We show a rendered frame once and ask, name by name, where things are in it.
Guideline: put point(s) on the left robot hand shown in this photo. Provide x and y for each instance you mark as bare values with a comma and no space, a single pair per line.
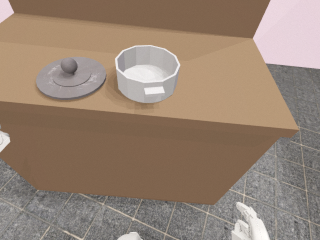
4,140

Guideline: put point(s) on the lid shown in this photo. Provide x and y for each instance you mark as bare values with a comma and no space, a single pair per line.
89,77

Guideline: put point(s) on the knob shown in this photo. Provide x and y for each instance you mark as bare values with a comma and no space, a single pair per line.
69,65

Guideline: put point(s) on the right robot hand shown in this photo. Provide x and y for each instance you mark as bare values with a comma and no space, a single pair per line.
254,230

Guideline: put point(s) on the pot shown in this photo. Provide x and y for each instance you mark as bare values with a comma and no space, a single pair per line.
147,73

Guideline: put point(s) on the table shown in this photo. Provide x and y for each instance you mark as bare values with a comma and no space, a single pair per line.
226,110

